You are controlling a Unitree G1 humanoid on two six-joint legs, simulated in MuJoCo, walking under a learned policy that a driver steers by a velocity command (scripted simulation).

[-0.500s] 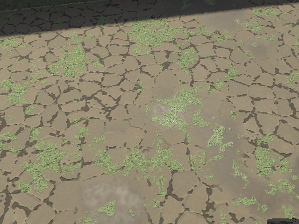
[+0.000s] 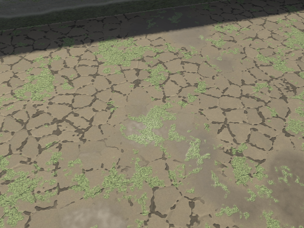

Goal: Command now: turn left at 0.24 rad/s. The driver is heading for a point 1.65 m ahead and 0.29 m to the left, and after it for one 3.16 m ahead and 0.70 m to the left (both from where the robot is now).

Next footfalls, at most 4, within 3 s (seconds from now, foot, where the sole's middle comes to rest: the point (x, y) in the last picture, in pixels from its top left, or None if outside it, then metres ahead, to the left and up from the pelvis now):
0.80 left None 0.07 0.13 -0.77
1.14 right None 0.10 -0.06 -0.77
1.70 right None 0.10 -0.09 -0.77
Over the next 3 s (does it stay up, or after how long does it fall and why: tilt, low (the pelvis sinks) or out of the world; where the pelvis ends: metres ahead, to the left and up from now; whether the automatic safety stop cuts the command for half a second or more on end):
stays up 0.04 0.01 -0.01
